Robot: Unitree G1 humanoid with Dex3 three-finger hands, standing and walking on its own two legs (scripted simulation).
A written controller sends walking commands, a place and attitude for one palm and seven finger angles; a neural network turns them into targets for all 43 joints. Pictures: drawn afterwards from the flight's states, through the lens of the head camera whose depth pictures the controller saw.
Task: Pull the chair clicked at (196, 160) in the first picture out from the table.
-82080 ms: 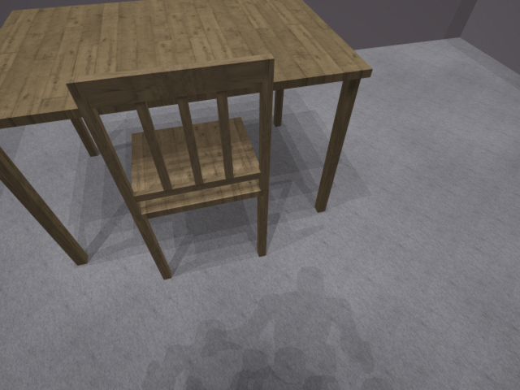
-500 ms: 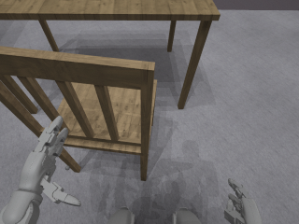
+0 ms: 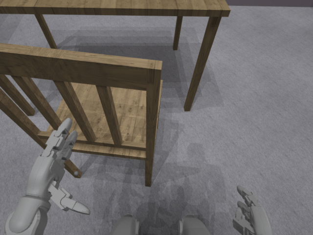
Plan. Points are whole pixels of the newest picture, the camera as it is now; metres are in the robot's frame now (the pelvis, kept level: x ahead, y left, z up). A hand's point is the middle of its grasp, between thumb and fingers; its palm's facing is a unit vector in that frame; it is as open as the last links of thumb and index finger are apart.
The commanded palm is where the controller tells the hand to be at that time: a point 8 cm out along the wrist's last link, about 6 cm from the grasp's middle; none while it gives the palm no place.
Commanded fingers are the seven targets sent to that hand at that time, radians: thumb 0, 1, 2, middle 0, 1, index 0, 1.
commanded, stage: aim the fingers beside a spindle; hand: left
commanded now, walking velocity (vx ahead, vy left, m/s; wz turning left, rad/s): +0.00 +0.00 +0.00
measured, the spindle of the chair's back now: (79, 115) +0.43 +0.24 +0.00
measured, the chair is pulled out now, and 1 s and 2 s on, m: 0.33 0.33 0.33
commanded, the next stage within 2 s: none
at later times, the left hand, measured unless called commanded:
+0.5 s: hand (90, 171) +0.26 +0.17 +0.01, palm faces -0.11 -0.99 -0.04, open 16.9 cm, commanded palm +0.25 +0.23 +0.02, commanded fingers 0.00 -0.50 0.30 -0.06 -0.08 -0.06 -0.08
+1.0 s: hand (97, 167) +0.27 +0.15 +0.02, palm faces -0.11 -0.99 -0.05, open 16.9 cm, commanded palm +0.26 +0.21 +0.01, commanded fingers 0.00 -0.50 0.30 -0.06 -0.08 -0.06 -0.08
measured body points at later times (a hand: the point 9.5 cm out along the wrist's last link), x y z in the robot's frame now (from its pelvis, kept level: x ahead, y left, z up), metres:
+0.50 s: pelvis +0.00 +0.00 -0.02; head +0.09 +0.01 +0.42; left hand +0.26 +0.22 +0.02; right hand +0.17 -0.25 -0.10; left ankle +0.00 +0.11 -0.65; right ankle +0.02 -0.14 -0.65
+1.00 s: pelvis -0.01 -0.01 -0.03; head +0.10 +0.00 +0.41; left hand +0.27 +0.21 +0.03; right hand +0.17 -0.26 -0.11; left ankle +0.00 +0.11 -0.65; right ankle +0.02 -0.14 -0.65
